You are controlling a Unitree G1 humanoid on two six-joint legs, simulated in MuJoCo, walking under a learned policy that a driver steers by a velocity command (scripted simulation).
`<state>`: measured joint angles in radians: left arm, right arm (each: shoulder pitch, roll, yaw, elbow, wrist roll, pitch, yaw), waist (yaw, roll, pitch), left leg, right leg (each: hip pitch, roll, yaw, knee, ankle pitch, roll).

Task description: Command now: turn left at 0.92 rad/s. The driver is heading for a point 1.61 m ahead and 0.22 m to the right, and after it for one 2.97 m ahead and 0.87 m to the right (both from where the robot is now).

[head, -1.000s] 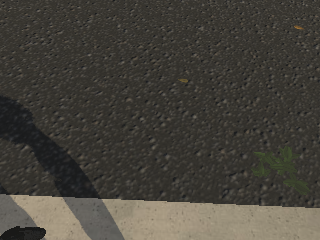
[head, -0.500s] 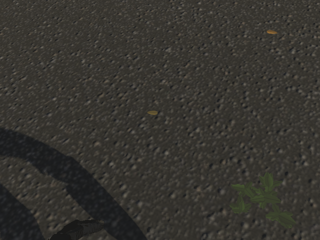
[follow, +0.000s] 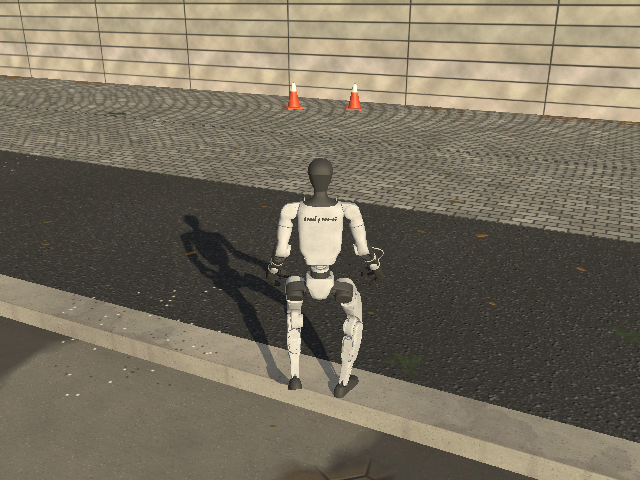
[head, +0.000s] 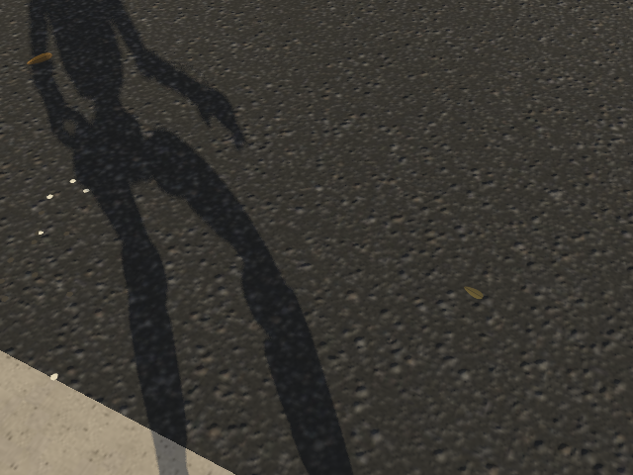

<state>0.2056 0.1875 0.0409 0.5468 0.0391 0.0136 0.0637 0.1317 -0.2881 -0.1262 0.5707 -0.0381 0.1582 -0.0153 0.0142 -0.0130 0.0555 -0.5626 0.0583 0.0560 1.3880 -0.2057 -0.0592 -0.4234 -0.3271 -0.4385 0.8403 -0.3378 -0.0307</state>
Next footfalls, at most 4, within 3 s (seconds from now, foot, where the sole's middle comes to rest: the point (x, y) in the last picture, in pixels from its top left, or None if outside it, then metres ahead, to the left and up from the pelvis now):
0.18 left None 0.01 0.18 -0.87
0.74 right None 0.13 -0.12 -0.74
1.30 left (386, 466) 0.50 -0.10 -0.74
1.74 right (503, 314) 0.86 -0.40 -0.74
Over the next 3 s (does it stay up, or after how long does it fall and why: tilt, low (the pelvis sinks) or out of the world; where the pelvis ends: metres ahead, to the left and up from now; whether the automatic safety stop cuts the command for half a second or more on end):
stays up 1.82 -0.06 0.03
